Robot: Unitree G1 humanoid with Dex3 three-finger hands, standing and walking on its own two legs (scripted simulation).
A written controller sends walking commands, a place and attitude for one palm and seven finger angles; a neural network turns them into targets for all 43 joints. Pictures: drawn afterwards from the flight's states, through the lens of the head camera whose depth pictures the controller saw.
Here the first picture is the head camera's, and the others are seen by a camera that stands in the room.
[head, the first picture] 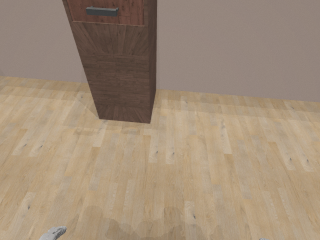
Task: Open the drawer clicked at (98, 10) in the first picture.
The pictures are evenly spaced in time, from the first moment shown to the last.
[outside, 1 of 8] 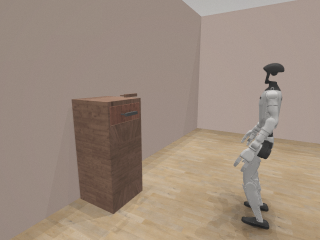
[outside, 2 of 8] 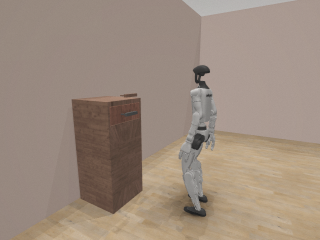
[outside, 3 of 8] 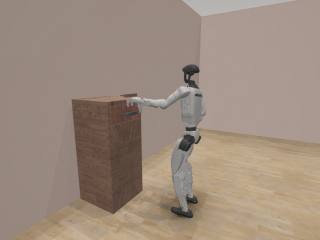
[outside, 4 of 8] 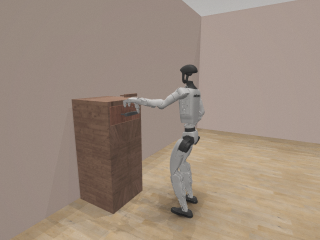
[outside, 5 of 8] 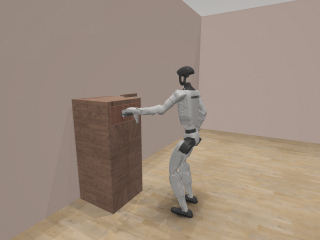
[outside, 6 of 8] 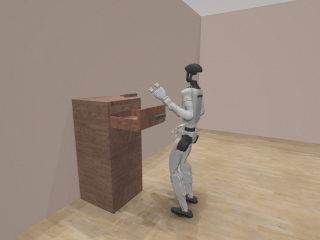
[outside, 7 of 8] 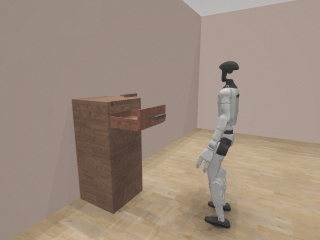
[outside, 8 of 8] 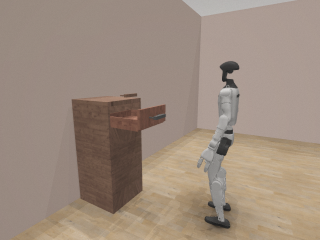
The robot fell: no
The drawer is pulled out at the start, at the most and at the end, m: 0.00 0.30 0.29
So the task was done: yes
